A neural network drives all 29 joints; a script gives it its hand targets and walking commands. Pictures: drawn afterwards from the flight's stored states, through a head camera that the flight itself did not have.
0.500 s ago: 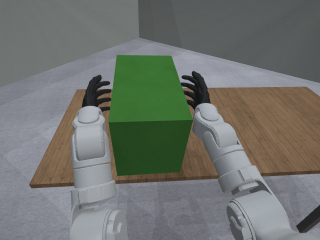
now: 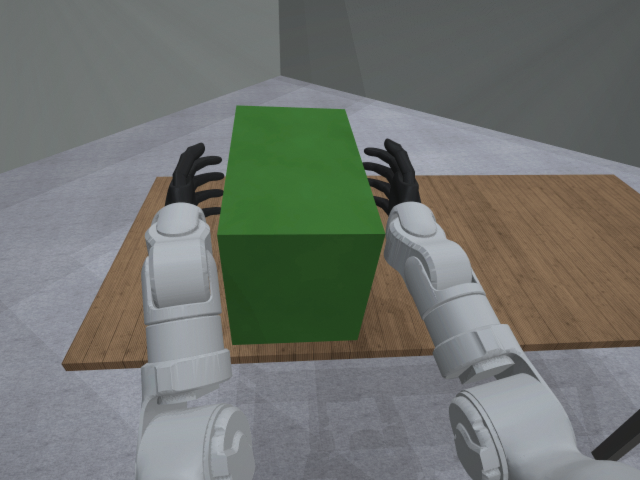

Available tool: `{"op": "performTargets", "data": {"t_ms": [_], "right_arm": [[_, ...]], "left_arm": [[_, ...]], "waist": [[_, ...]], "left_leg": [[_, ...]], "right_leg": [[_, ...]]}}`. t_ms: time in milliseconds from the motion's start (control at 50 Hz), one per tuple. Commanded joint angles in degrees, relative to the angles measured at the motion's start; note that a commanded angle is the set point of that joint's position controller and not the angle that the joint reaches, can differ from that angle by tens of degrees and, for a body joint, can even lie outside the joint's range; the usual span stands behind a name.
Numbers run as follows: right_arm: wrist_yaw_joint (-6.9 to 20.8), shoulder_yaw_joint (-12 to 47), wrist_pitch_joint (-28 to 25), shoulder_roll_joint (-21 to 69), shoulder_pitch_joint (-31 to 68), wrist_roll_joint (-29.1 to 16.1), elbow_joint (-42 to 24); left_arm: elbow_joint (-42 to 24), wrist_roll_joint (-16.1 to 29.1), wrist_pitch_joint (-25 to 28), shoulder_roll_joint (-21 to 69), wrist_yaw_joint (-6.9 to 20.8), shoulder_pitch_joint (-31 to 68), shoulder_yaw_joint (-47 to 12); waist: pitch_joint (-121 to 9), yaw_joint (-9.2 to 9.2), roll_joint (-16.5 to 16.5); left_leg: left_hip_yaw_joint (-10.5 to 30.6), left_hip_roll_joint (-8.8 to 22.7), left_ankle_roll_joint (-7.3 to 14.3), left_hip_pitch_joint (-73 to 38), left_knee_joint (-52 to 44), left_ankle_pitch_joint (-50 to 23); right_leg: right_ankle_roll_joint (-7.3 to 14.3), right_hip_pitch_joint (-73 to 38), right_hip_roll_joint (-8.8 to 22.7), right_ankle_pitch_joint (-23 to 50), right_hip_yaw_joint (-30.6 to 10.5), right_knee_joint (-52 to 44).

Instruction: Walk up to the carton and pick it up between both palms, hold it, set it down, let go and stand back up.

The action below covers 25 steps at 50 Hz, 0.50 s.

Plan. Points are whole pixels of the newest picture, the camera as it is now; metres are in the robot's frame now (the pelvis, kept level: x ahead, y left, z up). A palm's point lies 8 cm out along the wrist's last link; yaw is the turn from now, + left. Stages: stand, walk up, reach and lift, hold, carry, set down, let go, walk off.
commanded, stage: hold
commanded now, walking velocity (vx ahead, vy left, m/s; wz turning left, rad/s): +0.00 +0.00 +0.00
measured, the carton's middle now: (293, 216) +0.42 +0.02 +0.16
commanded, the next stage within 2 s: none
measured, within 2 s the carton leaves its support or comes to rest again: neither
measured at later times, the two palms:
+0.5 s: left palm (185, 210) +0.36 +0.14 +0.22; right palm (400, 203) +0.37 -0.11 +0.22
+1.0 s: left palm (182, 212) +0.36 +0.15 +0.22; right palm (397, 204) +0.37 -0.11 +0.22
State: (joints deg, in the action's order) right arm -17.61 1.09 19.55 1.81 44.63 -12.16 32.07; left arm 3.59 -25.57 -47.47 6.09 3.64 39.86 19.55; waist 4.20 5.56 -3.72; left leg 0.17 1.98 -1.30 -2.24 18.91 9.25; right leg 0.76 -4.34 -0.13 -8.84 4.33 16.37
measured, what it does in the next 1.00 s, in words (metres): stands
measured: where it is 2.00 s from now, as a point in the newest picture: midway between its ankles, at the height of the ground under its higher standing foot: outside the picture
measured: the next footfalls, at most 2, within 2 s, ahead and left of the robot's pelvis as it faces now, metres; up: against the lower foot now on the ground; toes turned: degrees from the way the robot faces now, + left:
none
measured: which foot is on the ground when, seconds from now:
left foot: down 0.00-1.00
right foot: down 0.00-1.00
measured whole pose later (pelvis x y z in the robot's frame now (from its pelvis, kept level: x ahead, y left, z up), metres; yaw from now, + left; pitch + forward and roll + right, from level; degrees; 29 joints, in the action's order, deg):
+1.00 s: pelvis +0.00 +0.00 +0.00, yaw +0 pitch -12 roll -1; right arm -17.1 0.0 19.6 2.0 45.2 -11.6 33.1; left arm 4.7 -25.6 -47.6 6.0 3.3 40.5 19.6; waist 4.0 5.1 -3.7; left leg 0.2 1.8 -1.1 -1.7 18.9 9.1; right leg 0.7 -3.7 0.0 -8.9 4.4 16.6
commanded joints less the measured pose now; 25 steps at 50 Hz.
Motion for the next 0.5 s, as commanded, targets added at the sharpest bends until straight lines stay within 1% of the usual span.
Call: {"op": "performTargets", "data": {"t_ms": [0,20,40,60,80,100,120,140,160,200,220,240,260,280,300,320,340,360,380,400,420,440,460,480], "right_arm": [[5.8,18.8,-3.6,33.6,42.5,-4.2,-16.6],[5.8,18.8,-3.9,33.5,43.2,-4.6,-18.3],[5.9,17.6,-3.6,32.8,42.6,-4.0,-16.1],[6.0,18.4,-3.6,33.4,42.1,-3.7,-16.1],[6.0,17.3,-3.5,32.7,41.6,-3.6,-15.1],[6.1,17.2,-3.8,32.6,43.1,-3.6,-15.8],[6.2,17.5,-3.9,32.4,42.5,-3.5,-15.8],[6.2,17.8,-3.8,32.7,43.0,-3.4,-15.8],[6.1,17.4,-3.8,32.9,43.3,-3.5,-16.1],[6.1,18.9,-4.2,33.8,43.1,-4.3,-17.5],[6.1,19.3,-4.2,33.7,44.4,-4.8,-18.5],[6.0,18.7,-4.0,33.3,44.2,-4.1,-17.1],[5.9,19.1,-4.1,33.8,43.8,-4.2,-18.3],[5.9,19.8,-4.2,34.2,43.3,-4.5,-19.1],[5.8,19.4,-4.0,33.8,44.6,-4.4,-18.2],[5.9,19.2,-4.1,34.1,44.2,-4.3,-18.1],[5.8,19.5,-4.2,34.1,43.3,-4.2,-19.0],[5.8,19.1,-4.2,33.8,42.7,-4.3,-17.8],[5.9,18.3,-3.8,33.1,42.3,-3.8,-16.1],[5.9,18.2,-3.6,33.8,42.6,-4.0,-16.5],[6.0,18.0,-3.4,33.9,42.5,-3.8,-15.7],[6.0,17.6,-3.5,33.9,42.0,-3.5,-15.5],[6.0,17.7,-3.6,33.3,42.0,-3.4,-15.8],[6.0,18.6,-3.6,33.6,42.4,-3.8,-16.4]], "left_arm": [[-3.3,9.7,3.7,29.0,6.8,38.0,-28.2],[-3.1,9.4,3.6,29.7,6.7,36.9,-28.5],[-1.8,9.0,3.3,28.7,6.8,36.7,-27.2],[-2.4,9.1,3.6,29.2,6.9,37.8,-27.5],[-1.4,8.9,3.4,28.7,6.9,37.5,-27.4],[-1.3,8.8,3.3,29.1,7.0,37.6,-27.2],[-0.8,8.6,3.2,28.6,6.9,36.3,-26.7],[-0.4,8.4,3.3,28.7,7.0,37.1,-26.5],[-1.0,8.2,3.3,28.2,7.1,36.7,-26.0],[-4.1,9.7,3.9,30.1,6.8,38.7,-28.5],[-3.1,9.8,3.8,30.2,6.6,37.9,-28.4],[-2.2,9.6,4.0,29.9,6.6,38.5,-28.2],[-3.1,9.6,4.0,29.6,6.5,37.8,-28.3],[-4.5,10.3,4.2,30.0,6.5,37.1,-29.3],[-2.8,9.5,4.0,29.4,6.5,38.2,-28.4],[-3.3,9.2,4.0,29.3,6.4,38.3,-28.2],[-3.9,9.6,4.0,29.6,6.3,37.2,-28.7],[-3.1,9.8,3.7,29.5,6.2,37.8,-28.6],[-3.0,9.5,3.7,29.3,6.4,38.0,-28.5],[-3.0,9.3,3.8,29.2,6.5,38.9,-28.3],[-2.1,9.3,3.8,29.1,6.5,38.5,-27.9],[-2.5,9.3,3.7,29.2,6.5,38.2,-28.1],[-1.8,9.3,3.5,28.9,6.6,37.7,-27.7],[-2.7,9.1,3.7,28.7,6.6,37.8,-27.7]], "waist": [[-21.6,0.69,5.0],[-22.2,0.51,5.5],[-20.0,0.64,5.3],[-19.9,0.54,5.1],[-19.3,1.3,5.5],[-19.9,0.7,6.0],[-19.6,0.54,5.1],[-19.1,0.56,5.1],[-19.4,0.04,4.1],[-22.8,0.86,5.2],[-22.9,0.42,5.5],[-22.2,0.67,5.1],[-23.4,0.63,5.2],[-24.6,0.51,4.3],[-22.5,0.66,4.9],[-22.2,0.08,5.2],[-23.5,0.16,4.3],[-22.5,0.13,5.3],[-21.1,1.26,4.8],[-21.4,0.94,5.6],[-19.9,0.42,4.9],[-20.2,0.38,4.7],[-20.5,1.04,4.9],[-21.4,0.68,5.2]], "left_leg": [[-3.2,-3.5,0.5,-4.0,-1.2,-12.0],[-3.2,-3.4,0.5,-3.8,-1.4,-12.0],[-3.2,-3.2,0.6,-3.4,-2.1,-10.8],[-3.4,-3.4,1.0,-3.2,-2.4,-10.2],[-3.2,-3.4,0.7,-3.0,-2.1,-9.2],[-3.3,-3.4,0.8,-2.7,-2.3,-9.0],[-3.2,-3.3,0.8,-2.7,-2.1,-10.2],[-3.2,-3.5,1.0,-2.5,-2.3,-9.3],[-3.5,-3.6,1.2,-2.8,-2.4,-9.4],[-3.1,-3.6,0.5,-4.0,-1.5,-11.8],[-2.9,-3.4,0.3,-4.2,-0.8,-13.6],[-3.3,-3.7,0.4,-4.3,-1.1,-12.4],[-3.1,-3.7,0.5,-4.6,-0.9,-13.0],[-2.8,-3.5,0.4,-4.9,-0.7,-14.0],[-2.8,-3.9,0.6,-4.3,-0.7,-12.6],[-3.0,-3.5,0.7,-3.6,-1.2,-11.5],[-2.9,-3.6,0.9,-3.9,-1.3,-12.2],[-2.9,-3.3,0.7,-3.6,-1.3,-11.5],[-2.8,-3.4,0.7,-3.9,-1.4,-10.8],[-3.2,-3.6,0.7,-3.6,-1.7,-9.6],[-3.0,-3.5,1.0,-2.7,-1.9,-8.9],[-3.2,-3.4,0.9,-2.4,-2.2,-8.8],[-3.2,-3.5,0.9,-2.8,-2.2,-8.7],[-3.2,-3.7,0.9,-3.4,-1.8,-10.0]], "right_leg": [[-3.4,-3.6,-3.1,9.0,1.8,-1.2],[-3.6,-4.2,-3.3,8.8,2.3,-1.1],[-3.4,-3.1,-3.1,7.3,2.2,-1.7],[-3.3,-3.8,-3.3,6.8,2.2,-1.4],[-3.3,-3.0,-2.9,6.4,2.0,-1.7],[-3.1,-3.5,-3.2,5.8,2.1,-1.6],[-3.1,-3.4,-3.1,7.2,2.3,-1.5],[-3.2,-3.7,-3.1,6.2,2.1,-1.7],[-3.5,-3.6,-3.0,6.6,2.0,-1.9],[-3.5,-3.8,-3.3,8.4,2.4,-1.1],[-3.4,-3.6,-3.2,9.8,2.2,-1.1],[-3.5,-3.2,-3.1,8.1,2.1,-1.5],[-3.5,-4.0,-3.0,9.7,2.0,-1.4],[-3.5,-4.1,-3.2,10.4,1.8,-1.1],[-3.5,-3.3,-3.1,9.2,1.7,-1.4],[-3.5,-3.3,-3.1,8.3,2.2,-1.4],[-3.7,-4.1,-3.2,9.1,2.1,-1.2],[-3.5,-3.1,-3.3,8.1,2.3,-1.1],[-3.5,-2.6,-3.0,7.0,1.9,-1.5],[-3.4,-2.7,-2.8,6.5,2.0,-1.5],[-3.5,-2.3,-2.9,6.4,1.8,-1.6],[-3.7,-2.5,-2.8,6.1,1.9,-1.7],[-3.5,-2.6,-2.7,6.7,1.9,-1.7],[-3.5,-3.2,-2.7,8.4,2.0,-1.3]]}}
